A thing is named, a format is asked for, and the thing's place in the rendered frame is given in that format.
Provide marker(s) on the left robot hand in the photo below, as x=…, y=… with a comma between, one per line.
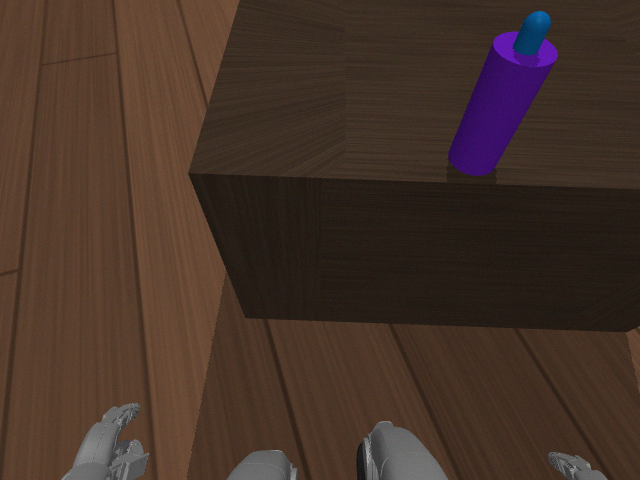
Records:
x=125, y=459

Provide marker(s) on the bottle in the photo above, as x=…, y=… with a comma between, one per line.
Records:
x=514, y=71

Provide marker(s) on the left robot arm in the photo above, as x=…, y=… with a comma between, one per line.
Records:
x=89, y=471

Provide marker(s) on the right robot hand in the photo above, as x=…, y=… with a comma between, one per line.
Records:
x=574, y=468

